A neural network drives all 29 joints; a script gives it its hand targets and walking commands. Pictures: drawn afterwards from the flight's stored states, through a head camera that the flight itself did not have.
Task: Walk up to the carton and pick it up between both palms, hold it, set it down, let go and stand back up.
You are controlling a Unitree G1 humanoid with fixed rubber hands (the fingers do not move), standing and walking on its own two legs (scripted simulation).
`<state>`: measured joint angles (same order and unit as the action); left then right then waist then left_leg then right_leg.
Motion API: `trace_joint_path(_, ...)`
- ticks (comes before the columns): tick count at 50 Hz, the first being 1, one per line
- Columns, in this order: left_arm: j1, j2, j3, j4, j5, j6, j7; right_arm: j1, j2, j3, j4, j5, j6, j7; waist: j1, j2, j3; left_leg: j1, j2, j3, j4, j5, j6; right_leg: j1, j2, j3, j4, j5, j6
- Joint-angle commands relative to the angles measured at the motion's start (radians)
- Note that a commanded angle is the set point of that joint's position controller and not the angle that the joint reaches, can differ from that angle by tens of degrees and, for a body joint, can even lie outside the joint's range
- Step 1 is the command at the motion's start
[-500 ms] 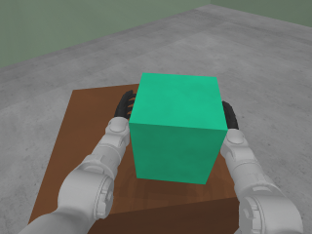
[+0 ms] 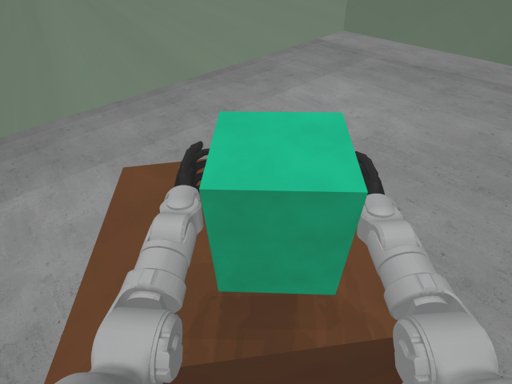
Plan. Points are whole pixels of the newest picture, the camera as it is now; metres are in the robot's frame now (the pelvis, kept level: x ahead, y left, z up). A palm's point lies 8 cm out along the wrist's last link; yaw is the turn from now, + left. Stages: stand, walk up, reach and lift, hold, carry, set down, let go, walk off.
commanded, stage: reach and lift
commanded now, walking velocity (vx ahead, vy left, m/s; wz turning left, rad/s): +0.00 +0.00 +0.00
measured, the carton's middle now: (278, 204) +0.40 -0.01 +0.11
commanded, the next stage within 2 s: hold in 0.90 s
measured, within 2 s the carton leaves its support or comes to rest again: neither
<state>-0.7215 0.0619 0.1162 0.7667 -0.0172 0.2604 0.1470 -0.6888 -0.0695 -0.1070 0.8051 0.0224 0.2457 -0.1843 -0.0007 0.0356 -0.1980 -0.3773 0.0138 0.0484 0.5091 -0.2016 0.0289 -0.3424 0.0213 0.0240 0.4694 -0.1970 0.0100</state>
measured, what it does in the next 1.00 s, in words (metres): stands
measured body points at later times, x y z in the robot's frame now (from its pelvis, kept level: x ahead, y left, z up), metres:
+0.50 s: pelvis -0.01 +0.01 +0.00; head -0.06 +0.00 +0.45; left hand +0.39 +0.16 +0.17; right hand +0.39 -0.15 +0.15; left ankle +0.04 +0.10 -0.74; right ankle +0.03 -0.12 -0.74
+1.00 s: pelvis +0.00 +0.01 +0.01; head -0.06 +0.00 +0.45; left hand +0.39 +0.16 +0.20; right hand +0.40 -0.14 +0.17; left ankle +0.04 +0.10 -0.74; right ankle +0.03 -0.12 -0.74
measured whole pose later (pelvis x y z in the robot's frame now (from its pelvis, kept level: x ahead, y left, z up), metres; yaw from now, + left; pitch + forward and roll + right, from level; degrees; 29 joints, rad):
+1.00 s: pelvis +0.00 +0.01 +0.01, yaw +0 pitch +0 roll -1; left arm -0.71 0.02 0.18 0.52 0.10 0.50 0.13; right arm -0.73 -0.09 -0.09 0.72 0.06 0.36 -0.17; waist 0.00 0.04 -0.15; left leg -0.27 0.01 0.05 0.46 -0.19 0.03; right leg -0.22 0.02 0.02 0.38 -0.16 0.01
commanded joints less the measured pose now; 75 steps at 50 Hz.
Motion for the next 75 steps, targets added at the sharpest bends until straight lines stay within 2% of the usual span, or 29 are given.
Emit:
trace_joint_path(1, -0.593, -0.830, -0.268, -0.245, 0.103, 0.099, -0.155, -0.958, 0.716, 0.446, -0.367, 0.262, -0.038, 0.142, 0.057, -0.054, -0.279, 0.414, -0.015, -0.107, -0.134, 0.313, -0.062, 0.174, 0.071, -0.036, -0.183, 0.123, -0.001)
trace_joint_path(4, -0.590, -0.831, -0.251, -0.229, 0.114, 0.132, -0.161, -1.001, 0.702, 0.424, -0.388, 0.258, -0.037, 0.146, 0.054, -0.068, -0.249, 0.402, -0.013, -0.107, -0.148, 0.282, -0.056, 0.178, 0.070, -0.037, -0.194, 0.099, -0.001)
trace_joint_path(15, -0.650, -0.820, -0.209, -0.232, 0.146, 0.174, -0.170, -1.054, 0.691, 0.358, -0.341, 0.235, -0.039, 0.170, 0.054, -0.066, -0.220, 0.371, -0.006, -0.096, -0.189, 0.164, -0.045, 0.190, 0.059, -0.043, -0.204, 0.021, -0.005)
trace_joint_path(23, -0.692, -0.839, -0.262, -0.282, 0.120, 0.177, -0.159, -1.058, 0.695, 0.351, -0.346, 0.240, -0.043, 0.178, 0.030, -0.046, -0.278, 0.407, 0.002, -0.106, -0.186, 0.157, -0.055, 0.169, 0.061, -0.050, -0.201, 0.017, -0.003)
trace_joint_path(24, -0.696, -0.829, -0.251, -0.276, 0.120, 0.178, -0.159, -1.064, 0.696, 0.354, -0.350, 0.238, -0.042, 0.176, 0.035, -0.058, -0.267, 0.397, 0.000, -0.101, -0.187, 0.151, -0.049, 0.174, 0.058, -0.047, -0.203, 0.016, -0.001)
trace_joint_path(28, -0.672, -0.827, -0.257, -0.289, 0.120, 0.189, -0.161, -1.056, 0.701, 0.369, -0.367, 0.250, -0.036, 0.168, 0.039, -0.057, -0.276, 0.413, -0.004, -0.100, -0.178, 0.194, -0.051, 0.191, 0.063, -0.046, -0.205, 0.046, 0.000)
trace_joint_path(37, -0.612, -0.798, -0.259, -0.340, 0.114, 0.215, -0.175, -1.055, 0.714, 0.437, -0.483, 0.292, -0.016, 0.132, 0.048, -0.085, -0.339, 0.457, -0.024, -0.087, -0.130, 0.353, -0.043, 0.259, 0.073, -0.040, -0.206, 0.169, 0.017)
trace_joint_path(43, -0.565, -0.771, -0.253, -0.368, 0.132, 0.244, -0.195, -0.972, 0.683, 0.446, -0.468, 0.304, 0.017, 0.109, 0.031, -0.075, -0.295, 0.472, -0.026, -0.091, -0.129, 0.396, -0.046, 0.279, 0.073, -0.037, -0.211, 0.207, 0.015)
trace_joint_path(47, -0.554, -0.760, -0.251, -0.393, 0.132, 0.260, -0.211, -0.961, 0.679, 0.455, -0.498, 0.310, 0.033, 0.097, 0.022, -0.087, -0.279, 0.467, -0.031, -0.088, -0.134, 0.389, -0.040, 0.300, 0.070, -0.034, -0.216, 0.215, 0.019)
trace_joint_path(54, -0.638, -0.775, -0.284, -0.438, 0.112, 0.268, -0.221, -0.970, 0.688, 0.433, -0.498, 0.305, 0.045, 0.098, -0.005, -0.065, -0.261, 0.443, -0.025, -0.093, -0.155, 0.306, -0.047, 0.284, 0.066, -0.036, -0.217, 0.146, 0.010)
trace_joint_path(61, -0.664, -0.762, -0.243, -0.373, 0.139, 0.288, -0.231, -0.988, 0.685, 0.376, -0.421, 0.273, 0.055, 0.111, -0.007, -0.071, -0.177, 0.375, -0.017, -0.088, -0.205, 0.135, -0.032, 0.259, 0.054, -0.030, -0.231, 0.029, 0.001)
trace_joint_path(66, -0.702, -0.756, -0.227, -0.350, 0.143, 0.292, -0.236, -1.031, 0.691, 0.354, -0.416, 0.257, 0.051, 0.121, -0.007, -0.080, -0.179, 0.348, -0.013, -0.088, -0.230, 0.038, -0.021, 0.255, 0.049, -0.031, -0.232, -0.033, 0.004)
trace_joint_path(71, -0.688, -0.754, -0.203, -0.320, 0.160, 0.305, -0.242, -1.047, 0.686, 0.340, -0.412, 0.251, 0.048, 0.125, -0.006, -0.087, -0.158, 0.334, -0.010, -0.087, -0.243, 0.000, -0.013, 0.258, 0.046, -0.031, -0.235, -0.050, 0.005)
trace_joint_path(75, -0.668, -0.748, -0.195, -0.315, 0.166, 0.313, -0.248, -1.067, 0.689, 0.345, -0.443, 0.251, 0.043, 0.122, -0.001, -0.092, -0.172, 0.342, -0.015, -0.079, -0.239, 0.018, -0.008, 0.276, 0.045, -0.030, -0.238, -0.033, 0.007)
